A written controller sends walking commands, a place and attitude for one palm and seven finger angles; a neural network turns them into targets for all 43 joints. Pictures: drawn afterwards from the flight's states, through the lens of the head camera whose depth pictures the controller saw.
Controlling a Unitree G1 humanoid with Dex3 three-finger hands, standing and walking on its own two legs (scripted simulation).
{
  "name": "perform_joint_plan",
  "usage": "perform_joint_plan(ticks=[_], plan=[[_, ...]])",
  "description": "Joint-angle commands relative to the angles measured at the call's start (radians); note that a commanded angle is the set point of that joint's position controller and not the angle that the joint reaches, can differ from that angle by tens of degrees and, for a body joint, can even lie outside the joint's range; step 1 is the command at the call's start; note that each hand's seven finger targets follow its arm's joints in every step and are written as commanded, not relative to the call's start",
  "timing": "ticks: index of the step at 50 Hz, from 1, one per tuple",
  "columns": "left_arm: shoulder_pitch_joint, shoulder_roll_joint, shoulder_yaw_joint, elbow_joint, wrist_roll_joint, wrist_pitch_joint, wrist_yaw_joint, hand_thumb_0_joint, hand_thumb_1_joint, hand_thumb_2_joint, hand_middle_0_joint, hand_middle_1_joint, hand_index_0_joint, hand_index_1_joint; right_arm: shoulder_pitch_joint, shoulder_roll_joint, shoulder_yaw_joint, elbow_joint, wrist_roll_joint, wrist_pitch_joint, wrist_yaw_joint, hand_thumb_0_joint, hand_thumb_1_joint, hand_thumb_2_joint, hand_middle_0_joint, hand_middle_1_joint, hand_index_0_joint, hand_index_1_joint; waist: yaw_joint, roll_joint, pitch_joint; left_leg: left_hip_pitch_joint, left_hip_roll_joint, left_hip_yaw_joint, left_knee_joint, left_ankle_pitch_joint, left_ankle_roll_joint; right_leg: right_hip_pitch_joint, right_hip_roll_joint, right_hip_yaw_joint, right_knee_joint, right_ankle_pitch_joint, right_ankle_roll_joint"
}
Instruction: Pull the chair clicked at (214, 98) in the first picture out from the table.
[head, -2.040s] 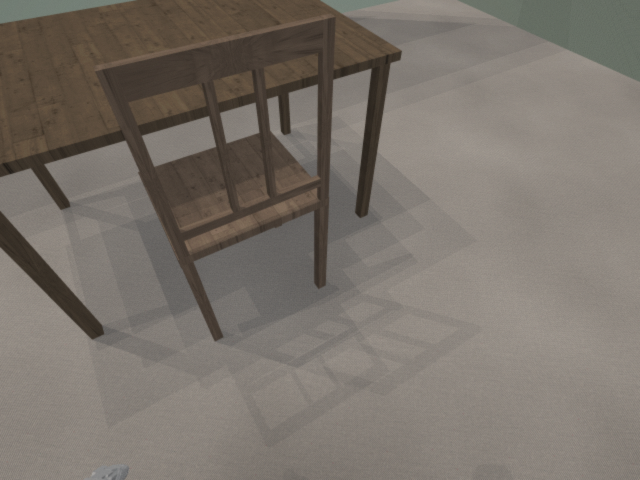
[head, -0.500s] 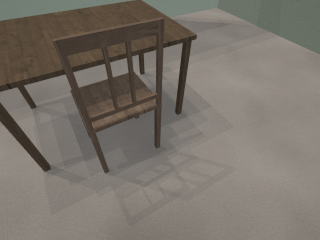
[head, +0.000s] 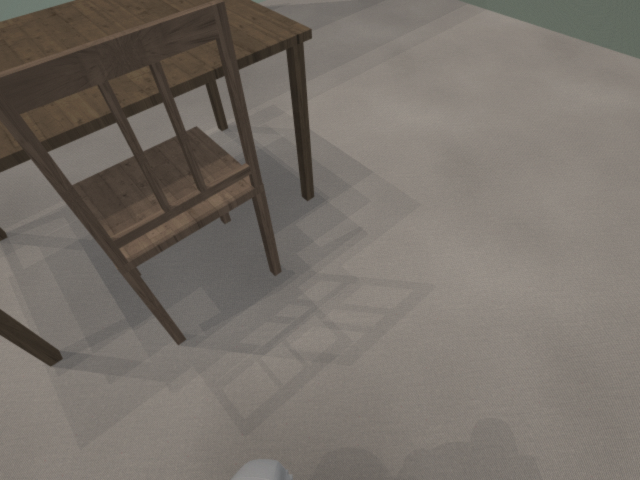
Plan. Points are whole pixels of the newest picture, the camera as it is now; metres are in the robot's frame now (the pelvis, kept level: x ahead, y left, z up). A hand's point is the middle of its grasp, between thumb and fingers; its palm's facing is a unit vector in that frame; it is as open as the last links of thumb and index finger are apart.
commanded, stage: walk to a spot facing it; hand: left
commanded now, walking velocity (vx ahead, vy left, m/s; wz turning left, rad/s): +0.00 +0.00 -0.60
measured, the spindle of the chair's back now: (139, 155) +0.70 +0.46 -0.05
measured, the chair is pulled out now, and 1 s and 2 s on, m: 0.00 0.00 0.00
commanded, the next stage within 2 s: turn to face it in 1.50 s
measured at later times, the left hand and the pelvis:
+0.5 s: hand (167, 472) +0.14 +0.24 -0.16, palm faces -0.21 -0.95 -0.21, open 7.4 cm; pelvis +0.03 +0.04 +0.01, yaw -18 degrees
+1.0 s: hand (354, 339) +0.36 -0.01 -0.16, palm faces -0.61 -0.77 -0.20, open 7.4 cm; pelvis +0.15 -0.09 +0.00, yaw -35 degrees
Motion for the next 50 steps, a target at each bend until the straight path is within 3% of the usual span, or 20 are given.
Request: perform_joint_plan(ticks=[1, 7, 12, 15, 16, 17, 18, 21, 23, 28, 34, 37, 39, 40, 41, 42, 44, 46, 48, 50], plan=[[0.039, 0.216, 0.057, -0.075, 0.001, -0.027, 0.012, 0.000, 0.900, 0.900, -0.200, -0.300, -0.200, -0.300, -0.040, -0.079, -0.025, -0.103, 0.002, -0.028, -0.007, 0.000, -0.900, -0.900, 0.200, 0.300, 0.200, 0.300, -0.001, -0.114, -0.116, -0.080, 0.015, -0.043, -0.019, 0.035, -0.018, 0.146, -0.262, 0.363, -0.241, 0.355, -0.108], [0.062, 0.226, 0.069, -0.076, 0.005, -0.019, 0.009, 0.000, 0.900, 0.900, -0.200, -0.300, -0.200, -0.300, -0.078, -0.077, -0.024, -0.138, 0.008, -0.031, -0.013, 0.000, -0.900, -0.900, 0.200, 0.300, 0.200, 0.300, 0.018, -0.151, -0.131, -0.057, -0.010, -0.044, -0.157, 0.017, -0.021, 0.182, -0.241, 0.426, -0.232, 0.382, -0.116], [0.034, 0.242, 0.075, -0.091, 0.010, -0.013, -0.005, 0.000, 0.900, 0.900, -0.200, -0.300, -0.200, -0.300, -0.042, -0.085, -0.019, -0.155, 0.008, -0.052, -0.005, 0.000, -0.900, -0.900, 0.200, 0.300, 0.200, 0.300, 0.019, -0.184, -0.121, 0.072, -0.044, -0.024, -0.362, -0.030, 0.006, 0.101, -0.204, 0.503, -0.302, -0.048, -0.112], [-0.049, 0.226, 0.069, -0.120, 0.004, -0.009, -0.014, 0.000, 0.900, 0.900, -0.200, -0.300, -0.200, -0.300, 0.118, -0.103, -0.023, -0.118, 0.009, -0.072, -0.011, 0.000, -0.900, -0.900, 0.200, 0.300, 0.200, 0.300, -0.063, -0.149, -0.097, 0.447, -0.045, -0.017, -0.669, 0.053, 0.038, -0.216, -0.106, 0.447, -0.237, -0.292, -0.034], [-0.066, 0.171, 0.059, -0.141, 0.002, -0.010, -0.024, 0.000, 0.900, 0.900, -0.200, -0.300, -0.200, -0.300, 0.192, -0.174, -0.039, -0.104, 0.001, -0.080, -0.022, 0.000, -0.900, -0.900, 0.200, 0.300, 0.200, 0.300, -0.103, 0.045, -0.090, 0.591, 0.119, -0.198, -0.816, -0.135, 0.086, -0.403, -0.003, 0.328, -0.063, -0.343, 0.019], [-0.101, 0.131, 0.058, -0.180, -0.005, -0.016, -0.036, 0.000, 0.900, 0.900, -0.200, -0.300, -0.200, -0.300, 0.226, -0.272, -0.054, -0.111, -0.011, -0.085, -0.026, 0.000, -0.900, -0.900, 0.200, 0.300, 0.200, 0.300, -0.118, 0.278, -0.046, 0.558, 0.396, -0.518, -0.960, -0.348, 0.178, -0.537, 0.067, 0.116, 0.247, -0.301, 0.073], [-0.137, 0.174, 0.071, -0.208, 0.007, -0.029, -0.049, 0.000, 0.900, 0.900, -0.200, -0.300, -0.200, -0.300, 0.175, -0.277, -0.050, -0.135, -0.003, -0.090, -0.026, 0.000, -0.900, -0.900, 0.200, 0.300, 0.200, 0.300, -0.094, 0.154, 0.017, 0.396, 0.487, -0.577, -0.982, -0.357, 0.248, -0.523, -0.052, 0.083, 0.382, -0.243, 0.087], [-0.061, 0.149, 0.073, -0.127, 0.026, -0.016, -0.071, 0.000, 0.900, 0.900, -0.200, -0.300, -0.200, -0.300, 0.081, -0.152, -0.009, -0.144, -0.008, -0.104, -0.014, 0.000, -0.900, -0.900, 0.200, 0.300, 0.200, 0.300, -0.019, 0.097, 0.064, 0.244, 0.270, -0.234, -0.959, -0.145, 0.152, -0.437, -0.082, 0.035, 0.593, -0.018, 0.103], [-0.050, 0.122, 0.061, -0.114, 0.023, -0.014, -0.077, 0.000, 0.900, 0.900, -0.200, -0.300, -0.200, -0.300, 0.126, -0.121, 0.002, -0.125, -0.001, -0.119, -0.016, 0.000, -0.900, -0.900, 0.200, 0.300, 0.200, 0.300, -0.019, 0.105, 0.033, 0.294, 0.229, -0.119, -0.926, 0.030, 0.141, -0.444, -0.095, 0.017, 0.626, 0.052, 0.114], [-0.193, 0.093, 0.033, -0.139, 0.020, -0.016, -0.082, 0.000, 0.900, 0.900, -0.200, -0.300, -0.200, -0.300, 0.300, -0.121, 0.002, -0.051, -0.001, -0.137, -0.018, 0.000, -0.900, -0.900, 0.200, 0.300, 0.200, 0.300, -0.078, 0.090, 0.050, 0.482, 0.275, -0.024, -0.864, 0.415, 0.181, -0.547, -0.146, -0.043, 0.496, 0.055, 0.128], [-0.331, 0.060, 0.014, -0.154, 0.011, -0.021, -0.086, 0.000, 0.900, 0.900, -0.200, -0.300, -0.200, -0.300, 0.352, -0.131, -0.003, 0.004, -0.014, -0.130, -0.012, 0.000, -0.900, -0.900, 0.200, 0.300, 0.200, 0.300, -0.106, 0.133, 0.087, 0.463, 0.290, 0.137, -0.821, 0.567, 0.154, -0.387, -0.127, -0.117, 0.212, 0.064, 0.083], [-0.265, 0.086, 0.021, -0.131, 0.010, -0.034, -0.079, 0.000, 0.900, 0.900, -0.200, -0.300, -0.200, -0.300, 0.331, -0.156, -0.014, 0.011, -0.012, -0.127, -0.010, 0.000, -0.900, -0.900, 0.200, 0.300, 0.200, 0.300, -0.062, 0.135, 0.025, 0.488, 0.304, 0.203, -0.660, 0.890, 0.135, -0.205, -0.065, -0.163, 0.113, -0.021, 0.029], [-0.027, 0.147, 0.042, -0.059, 0.015, -0.055, -0.066, 0.000, 0.900, 0.900, -0.200, -0.300, -0.200, -0.300, 0.308, -0.172, -0.015, 0.000, -0.002, -0.122, -0.003, 0.000, -0.900, -0.900, 0.200, 0.300, 0.200, 0.300, 0.056, 0.078, -0.125, 0.358, 0.259, 0.265, -0.308, 0.962, 0.071, 0.193, 0.001, -0.207, -0.012, 0.056, -0.005], [0.121, 0.258, 0.071, -0.021, 0.017, -0.070, -0.052, 0.000, 0.900, 0.900, -0.200, -0.300, -0.200, -0.300, 0.325, -0.126, -0.006, -0.019, 0.015, -0.121, 0.013, 0.000, -0.900, -0.900, 0.200, 0.300, 0.200, 0.300, 0.115, -0.075, -0.261, 0.066, 0.211, 0.268, -0.009, 0.580, 0.030, 0.532, -0.189, 0.023, -0.052, 0.036, -0.073], [0.213, 0.362, 0.093, -0.006, -0.002, -0.073, -0.038, 0.000, 0.900, 0.900, -0.200, -0.300, -0.200, -0.300, 0.314, -0.058, 0.002, -0.067, 0.025, -0.125, 0.008, 0.000, -0.900, -0.900, 0.200, 0.300, 0.200, 0.300, 0.114, -0.237, -0.399, -0.196, 0.063, 0.187, 0.339, -0.165, -0.018, 0.684, -0.506, 0.563, -0.174, 0.154, -0.200], [0.189, 0.377, 0.099, -0.013, -0.017, -0.061, -0.026, 0.000, 0.900, 0.900, -0.200, -0.300, -0.200, -0.300, 0.196, -0.095, -0.003, -0.086, 0.024, -0.127, 0.003, 0.000, -0.900, -0.900, 0.200, 0.300, 0.200, 0.300, 0.128, -0.140, -0.369, -0.229, 0.095, 0.037, 0.394, -0.124, 0.014, 0.556, -0.494, 0.571, -0.248, 0.059, -0.216], [0.000, 0.261, 0.064, -0.059, -0.012, -0.059, -0.013, 0.000, 0.900, 0.900, -0.200, -0.300, -0.200, -0.300, 0.141, -0.083, -0.009, -0.084, 0.004, -0.117, 0.005, 0.000, -0.900, -0.900, 0.200, 0.300, 0.200, 0.300, 0.036, -0.033, -0.129, -0.220, 0.163, -0.011, 0.322, 0.037, 0.014, 0.234, -0.414, 0.395, -0.300, -0.035, -0.172], [-0.082, 0.202, 0.045, -0.071, 0.000, -0.073, -0.008, 0.000, 0.900, 0.900, -0.200, -0.300, -0.200, -0.300, 0.218, -0.053, -0.006, -0.044, -0.010, -0.087, 0.007, 0.000, -0.900, -0.900, 0.200, 0.300, 0.200, 0.300, -0.045, -0.073, -0.073, -0.099, 0.164, 0.009, 0.192, 0.090, 0.000, 0.030, -0.328, 0.229, -0.330, 0.067, -0.124], [-0.097, 0.191, 0.044, -0.064, 0.010, -0.080, -0.005, 0.000, 0.900, 0.900, -0.200, -0.300, -0.200, -0.300, 0.271, -0.034, -0.010, -0.032, -0.012, -0.074, 0.012, 0.000, -0.900, -0.900, 0.200, 0.300, 0.200, 0.300, -0.082, -0.096, -0.081, -0.048, 0.148, 0.027, 0.079, 0.097, -0.011, -0.028, -0.290, 0.170, -0.339, 0.073, -0.117], [-0.081, 0.184, 0.046, -0.055, 0.008, -0.083, -0.010, 0.000, 0.900, 0.900, -0.200, -0.300, -0.200, -0.300, 0.246, -0.025, -0.012, -0.041, -0.015, -0.070, 0.019, 0.000, -0.900, -0.900, 0.200, 0.300, 0.200, 0.300, -0.078, -0.123, -0.072, -0.057, 0.128, 0.041, 0.003, 0.161, -0.019, -0.047, -0.253, 0.155, -0.362, -0.006, -0.112]])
